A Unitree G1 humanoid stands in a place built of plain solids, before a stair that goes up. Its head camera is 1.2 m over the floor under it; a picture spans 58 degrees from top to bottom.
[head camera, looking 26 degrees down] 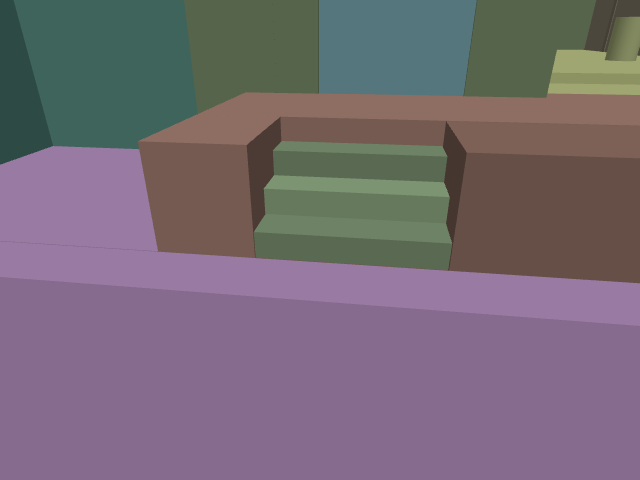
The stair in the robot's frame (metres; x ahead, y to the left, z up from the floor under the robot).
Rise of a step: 0.17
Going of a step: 0.27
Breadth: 1.10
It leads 8 degrees to the right of straight ahead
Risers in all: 4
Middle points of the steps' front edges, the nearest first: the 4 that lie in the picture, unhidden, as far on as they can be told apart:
2.15 -0.17 0.17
2.42 -0.20 0.33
2.69 -0.24 0.50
2.95 -0.28 0.66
